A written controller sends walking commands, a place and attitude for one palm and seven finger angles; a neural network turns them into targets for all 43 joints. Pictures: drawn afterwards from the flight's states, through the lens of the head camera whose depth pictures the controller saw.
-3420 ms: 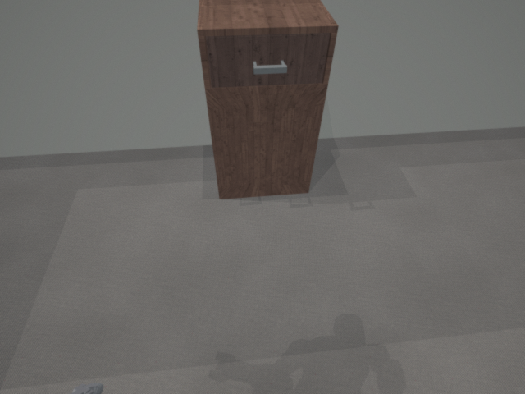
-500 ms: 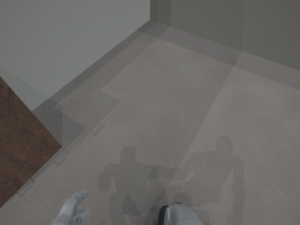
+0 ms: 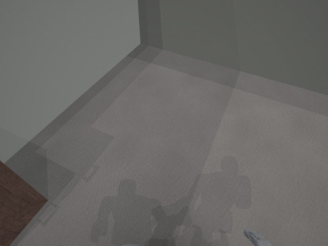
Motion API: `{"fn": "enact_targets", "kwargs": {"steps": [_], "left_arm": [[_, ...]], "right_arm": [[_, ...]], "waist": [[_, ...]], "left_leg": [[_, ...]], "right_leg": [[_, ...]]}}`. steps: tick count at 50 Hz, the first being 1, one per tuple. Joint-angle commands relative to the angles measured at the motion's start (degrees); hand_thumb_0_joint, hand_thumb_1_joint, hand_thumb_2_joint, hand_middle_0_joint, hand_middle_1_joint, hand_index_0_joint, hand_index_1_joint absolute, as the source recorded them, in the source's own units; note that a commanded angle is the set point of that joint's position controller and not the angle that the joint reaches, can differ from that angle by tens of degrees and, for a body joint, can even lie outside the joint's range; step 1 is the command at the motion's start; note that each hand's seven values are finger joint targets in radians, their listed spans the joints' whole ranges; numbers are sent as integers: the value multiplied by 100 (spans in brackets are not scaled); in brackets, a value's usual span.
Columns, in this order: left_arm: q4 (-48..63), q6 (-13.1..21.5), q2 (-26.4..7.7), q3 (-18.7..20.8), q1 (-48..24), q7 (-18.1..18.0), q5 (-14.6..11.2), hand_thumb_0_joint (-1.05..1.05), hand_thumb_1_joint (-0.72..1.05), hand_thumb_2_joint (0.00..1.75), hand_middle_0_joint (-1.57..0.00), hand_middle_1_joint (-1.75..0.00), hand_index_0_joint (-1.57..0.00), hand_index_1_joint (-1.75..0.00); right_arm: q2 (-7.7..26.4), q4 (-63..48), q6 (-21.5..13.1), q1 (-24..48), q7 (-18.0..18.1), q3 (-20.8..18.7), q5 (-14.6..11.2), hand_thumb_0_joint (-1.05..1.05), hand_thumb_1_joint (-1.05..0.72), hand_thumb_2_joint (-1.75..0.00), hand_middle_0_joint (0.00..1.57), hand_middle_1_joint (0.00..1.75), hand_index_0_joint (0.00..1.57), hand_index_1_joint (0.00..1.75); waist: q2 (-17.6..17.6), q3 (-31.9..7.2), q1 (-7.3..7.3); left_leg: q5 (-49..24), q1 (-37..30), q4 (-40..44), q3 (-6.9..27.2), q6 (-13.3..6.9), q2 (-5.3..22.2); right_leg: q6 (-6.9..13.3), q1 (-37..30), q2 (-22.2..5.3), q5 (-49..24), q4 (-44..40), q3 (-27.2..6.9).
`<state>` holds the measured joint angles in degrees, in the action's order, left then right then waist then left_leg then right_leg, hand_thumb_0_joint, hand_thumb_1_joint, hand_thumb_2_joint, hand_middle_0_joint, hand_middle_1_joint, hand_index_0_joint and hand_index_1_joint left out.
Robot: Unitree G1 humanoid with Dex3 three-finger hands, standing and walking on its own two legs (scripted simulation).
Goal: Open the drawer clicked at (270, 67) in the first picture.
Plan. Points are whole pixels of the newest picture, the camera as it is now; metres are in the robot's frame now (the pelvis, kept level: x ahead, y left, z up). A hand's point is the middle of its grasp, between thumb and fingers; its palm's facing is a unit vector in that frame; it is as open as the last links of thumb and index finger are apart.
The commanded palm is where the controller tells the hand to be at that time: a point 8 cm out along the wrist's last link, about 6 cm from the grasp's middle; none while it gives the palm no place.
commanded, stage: walk to a spot facing it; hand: left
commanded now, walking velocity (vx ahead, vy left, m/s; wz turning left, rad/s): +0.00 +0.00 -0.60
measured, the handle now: out of the picture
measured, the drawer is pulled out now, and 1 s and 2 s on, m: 0.00 0.00 0.00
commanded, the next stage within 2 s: turn to face it in 0.60 s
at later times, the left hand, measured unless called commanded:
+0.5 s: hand (109, 223) +0.20 +0.19 -0.17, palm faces -0.34 -0.92 -0.20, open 7.4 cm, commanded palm none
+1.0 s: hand (142, 210) +0.25 +0.10 -0.17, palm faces -0.43 -0.89 -0.15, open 7.4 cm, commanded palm none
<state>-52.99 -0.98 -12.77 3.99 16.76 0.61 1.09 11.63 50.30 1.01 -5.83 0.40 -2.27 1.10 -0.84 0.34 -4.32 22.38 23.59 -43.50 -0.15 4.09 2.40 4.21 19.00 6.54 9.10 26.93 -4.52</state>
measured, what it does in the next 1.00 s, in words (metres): steps on the spot, turning right: left foot, then right foot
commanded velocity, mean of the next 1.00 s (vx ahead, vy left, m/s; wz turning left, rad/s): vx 0.00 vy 0.00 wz -0.20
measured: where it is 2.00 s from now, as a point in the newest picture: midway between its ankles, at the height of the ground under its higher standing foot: outside the picture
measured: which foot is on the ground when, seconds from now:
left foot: up 0.00-0.04, down 0.06-0.60, up 0.62-0.96, down 0.98-1.00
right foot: down 0.00-0.06, up 0.08-0.58, down 0.60-1.00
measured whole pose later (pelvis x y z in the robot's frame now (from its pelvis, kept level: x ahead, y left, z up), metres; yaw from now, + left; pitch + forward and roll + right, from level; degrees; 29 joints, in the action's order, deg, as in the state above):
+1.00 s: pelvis +0.07 +0.00 -0.01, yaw -25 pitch -1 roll -2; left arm -54.2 -1.4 -9.3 1.1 8.5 -1.0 0.6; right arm 9.7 57.7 1.6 -15.6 0.0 -1.3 1.0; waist -0.1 1.1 2.2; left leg 17.3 18.3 -36.7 -3.5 0.3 3.4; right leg 0.4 12.4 -0.2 20.4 33.9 5.8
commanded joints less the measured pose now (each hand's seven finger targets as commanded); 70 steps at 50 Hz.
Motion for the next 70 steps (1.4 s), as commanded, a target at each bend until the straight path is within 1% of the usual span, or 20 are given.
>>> {"fn": "enact_targets", "kwargs": {"steps": [1, 2, 3, 4, 6, 9, 22, 27, 28, 29, 30, 32, 37, 47, 51, 55, 66, 67, 69, 70], "left_arm": [[483, 45, -1002, 280, -180, -89, -25, 0, 90, 90, -20, -30, -20, -30], [531, 24, -861, 238, -278, -80, -58, 0, 90, 90, -20, -30, -20, -30], [635, 6, -525, 187, -205, -31, -101, 0, 90, 90, -20, -30, -20, -30], [611, -4, -617, 201, -99, -2, -24, 0, 90, 90, -20, -30, -20, -30], [359, -67, -784, 329, -51, 56, 71, 0, 90, 90, -20, -30, -20, -30], [233, -140, -565, 301, 175, 116, 41, 0, 90, 90, -20, -30, -20, -30], [563, -205, -210, 144, -1155, 131, 33, 0, 90, 90, -20, -30, -20, -30], [591, -52, -362, 145, -938, 88, 48, 0, 90, 90, -20, -30, -20, -30], [462, 41, -620, 203, -332, 50, 60, 0, 90, 90, -20, -30, -20, -30], [291, 131, -1342, 322, 263, -49, 88, 0, 90, 90, -20, -30, -20, -30], [206, 113, -1679, 369, 452, -111, -59, 0, 90, 90, -20, -30, -20, -30], [349, 33, -1503, 370, -15, -196, -74, 0, 90, 90, -20, -30, -20, -30], [561, 72, -933, 135, -916, -193, -6, 0, 90, 90, -20, -30, -20, -30], [111, 81, -662, 5, -642, -267, -43, 0, 90, 90, -20, -30, -20, -30], [288, -33, -241, 0, -626, -281, -39, 0, 90, 90, -20, -30, -20, -30], [280, 1, -206, 81, -743, -178, -37, 0, 90, 90, -20, -30, -20, -30], [247, -4, -274, 128, -53, -200, -100, 0, 90, 90, -20, -30, -20, -30], [197, 19, -390, 161, 248, -220, -86, 0, 90, 90, -20, -30, -20, -30], [363, 82, -1370, 308, 189, -287, 71, 0, 90, 90, -20, -30, -20, -30], [480, 74, -1249, 263, -70, -311, 13, 0, 90, 90, -20, -30, -20, -30]], "right_arm": [[542, -328, -158, -553, 162, -146, -88, 0, -90, -90, 20, 30, 20, 30], [729, -260, -192, -854, 204, -175, -87, 0, -90, -90, 20, 30, 20, 30], [1238, -283, -203, -966, 215, -254, -22, 0, -90, -90, 20, 30, 20, 30], [1436, -420, -104, -719, 159, -300, -34, 0, -90, -90, 20, 30, 20, 30], [962, -510, -145, -269, 192, -159, 13, 0, -90, -90, 20, 30, 20, 30], [783, -463, -218, -257, 205, -87, -12, 0, -90, -90, 20, 30, 20, 30], [932, 189, -184, -1342, 156, -333, 43, 0, -90, -90, 20, 30, 20, 30], [1075, 248, -170, -1380, 86, -395, 34, 0, -90, -90, 20, 30, 20, 30], [1065, 186, -175, -1388, 50, -383, -22, 0, -90, -90, 20, 30, 20, 30], [708, -39, -143, -1374, -6, -280, -72, 0, -90, -90, 20, 30, 20, 30], [552, -254, -88, -1129, 66, -225, -65, 0, -90, -90, 20, 30, 20, 30], [595, -323, -36, -654, 146, -198, -64, 0, -90, -90, 20, 30, 20, 30], [512, 198, 129, -1337, 96, -162, 21, 0, -90, -90, 20, 30, 20, 30], [312, 501, -13, -1237, 16, -49, -30, 0, -90, -90, 20, 30, 20, 30], [1051, 469, -76, -1574, 83, -240, 57, 0, -90, -90, 20, 30, 20, 30], [886, 262, -90, -1064, 106, -254, 39, 0, -90, -90, 20, 30, 20, 30], [1220, -71, 88, -601, -13, -498, 27, 0, -90, -90, 20, 30, 20, 30], [1156, -158, 112, -467, -33, -502, -2, 0, -90, -90, 20, 30, 20, 30], [510, -446, 139, -424, -93, -405, -22, 0, -90, -90, 20, 30, 20, 30], [870, -433, 164, -229, -100, -478, 57, 0, -90, -90, 20, 30, 20, 30]], "waist": [[-685, -595, 384], [-426, -635, 575], [1051, -600, 639], [1747, -279, 539], [835, 277, 322], [897, 90, 214], [1236, 116, 716], [1108, -225, 494], [638, -631, 150], [-1072, -1130, -86], [-1317, -1330, -101], [-1056, -839, -14], [-622, -331, 620], [-556, 103, 534], [1963, 66, 709], [907, -251, 543], [1063, -566, 413], [874, -569, 251], [-1848, -167, 148], [-1389, -40, 186]], "left_leg": [[-442, -1304, 1748, -38, -147, -225], [-714, -2332, 2307, 214, -288, 188], [-635, -3083, 2886, 1527, -673, 1557], [-774, -2506, 3018, 2057, -1050, 2490], [-1664, -1500, 2935, 1204, -1061, 2004], [-3219, -1652, 2599, -36, -853, 1482], [-4060, -2271, 2092, -931, -1093, 1847], [-4677, -2069, 1050, -1289, -727, 1867], [-4413, -1472, -43, -1465, -430, 1809], [-1205, 370, -1502, -1616, -59, 1119], [1597, 1233, -2776, -878, 122, 505], [1145, 1389, -2953, -76, 56, 684], [-33, 578, -2207, -227, 126, 500], [-1202, -1082, 1183, -478, -130, 166], [-3535, -1089, 2681, 2402, -1502, 1879], [-2866, -1319, 2475, 1568, -1426, 1322], [-1767, -636, 2220, 1977, -1152, 733], [-1276, -140, 1970, 1848, -936, 515], [839, 1655, -632, 178, -127, -693], [874, 1311, -1597, 482, -241, -292]], "right_leg": [[299, -323, -1364, -894, -425, -2034], [10, 513, -992, -247, -41, -1703], [-320, 1692, -200, 1295, 997, -858], [-552, 2009, -278, 2385, 2376, 21], [-697, 1731, -591, 1801, 3629, 101], [-818, 1624, -748, 1217, 4236, 319], [-753, 1160, -991, 1319, 2277, 979], [-425, -91, -691, 886, 718, 1202], [-267, -1339, -889, -107, -128, 931], [300, -3025, -2309, -2485, -219, -912], [941, -3112, -3224, -5027, 53, -1714], [960, -2258, -2770, -3561, -203, -1458], [480, -897, -1903, -2506, -529, -250], [126, -404, -1945, -920, -214, 329], [-651, 598, -799, 2602, 2839, 790], [-684, 973, -995, 1834, 3403, 426], [-688, -641, -620, 1077, 604, 683], [-648, -1300, -745, 638, -243, 658], [294, -1666, -3322, 1397, -1659, -1883], [441, -767, -3437, 1322, -1613, -1598]]}}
